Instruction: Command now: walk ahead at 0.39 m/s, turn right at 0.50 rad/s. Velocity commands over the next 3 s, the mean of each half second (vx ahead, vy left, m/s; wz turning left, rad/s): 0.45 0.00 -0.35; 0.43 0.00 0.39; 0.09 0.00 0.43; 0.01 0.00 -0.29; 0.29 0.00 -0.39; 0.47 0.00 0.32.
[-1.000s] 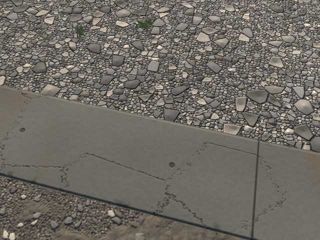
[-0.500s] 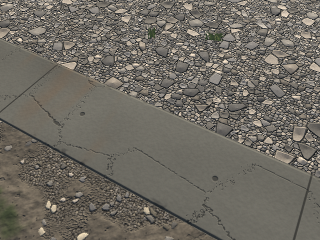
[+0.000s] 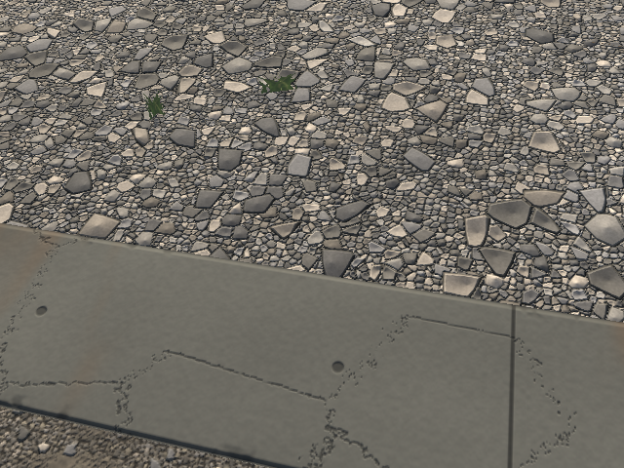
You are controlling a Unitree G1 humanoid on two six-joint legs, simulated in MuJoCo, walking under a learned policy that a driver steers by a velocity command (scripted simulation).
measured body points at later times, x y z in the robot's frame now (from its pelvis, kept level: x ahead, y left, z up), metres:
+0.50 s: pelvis +0.26 -0.05 -0.01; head +0.29 -0.07 +0.44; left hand +0.30 +0.24 -0.12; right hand +0.46 -0.31 -0.08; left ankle +0.44 +0.02 -0.72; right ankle +0.05 -0.10 -0.73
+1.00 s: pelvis +0.54 -0.11 -0.01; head +0.57 -0.12 +0.44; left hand +0.76 +0.14 -0.06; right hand +0.58 -0.40 -0.13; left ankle +0.43 +0.02 -0.71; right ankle +0.68 -0.22 -0.73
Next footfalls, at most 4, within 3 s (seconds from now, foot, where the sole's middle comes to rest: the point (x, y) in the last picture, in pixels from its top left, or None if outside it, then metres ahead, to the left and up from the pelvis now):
0.52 left None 0.47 0.01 -0.76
0.96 right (427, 360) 0.72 -0.22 -0.76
1.38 left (326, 408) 0.61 0.02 -0.76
1.72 right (429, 392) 0.64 -0.21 -0.76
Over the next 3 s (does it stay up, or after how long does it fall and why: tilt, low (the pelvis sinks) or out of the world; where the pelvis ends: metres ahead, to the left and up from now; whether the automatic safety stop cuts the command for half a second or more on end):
stays up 0.84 -0.18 0.00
